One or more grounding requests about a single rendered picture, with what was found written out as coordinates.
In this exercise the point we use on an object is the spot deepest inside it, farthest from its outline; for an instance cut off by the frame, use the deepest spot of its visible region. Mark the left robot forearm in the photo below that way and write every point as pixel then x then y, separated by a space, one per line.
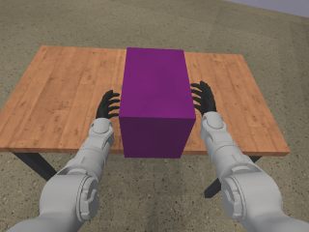
pixel 93 154

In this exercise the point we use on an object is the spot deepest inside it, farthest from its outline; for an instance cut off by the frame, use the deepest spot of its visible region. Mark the robot right upper arm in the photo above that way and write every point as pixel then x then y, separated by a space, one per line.
pixel 254 200

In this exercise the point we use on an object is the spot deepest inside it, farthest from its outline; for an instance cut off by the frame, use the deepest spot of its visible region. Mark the robot left upper arm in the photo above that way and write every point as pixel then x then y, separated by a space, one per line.
pixel 67 202

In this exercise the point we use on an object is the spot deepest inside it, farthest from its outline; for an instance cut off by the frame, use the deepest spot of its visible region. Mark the robot right hand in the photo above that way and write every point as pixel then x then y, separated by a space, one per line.
pixel 207 102

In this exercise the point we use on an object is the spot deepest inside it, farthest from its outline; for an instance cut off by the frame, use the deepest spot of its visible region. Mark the right robot forearm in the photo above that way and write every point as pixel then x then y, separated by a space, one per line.
pixel 224 152

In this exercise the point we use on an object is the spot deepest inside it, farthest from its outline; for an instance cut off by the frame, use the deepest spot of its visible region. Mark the table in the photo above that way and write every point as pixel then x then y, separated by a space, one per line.
pixel 55 102

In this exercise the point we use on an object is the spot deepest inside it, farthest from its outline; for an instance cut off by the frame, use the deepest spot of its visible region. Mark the carton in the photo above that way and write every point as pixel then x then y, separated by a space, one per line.
pixel 157 111

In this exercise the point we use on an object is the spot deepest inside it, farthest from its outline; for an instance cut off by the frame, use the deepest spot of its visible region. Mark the robot left hand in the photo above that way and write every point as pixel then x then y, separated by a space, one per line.
pixel 103 108

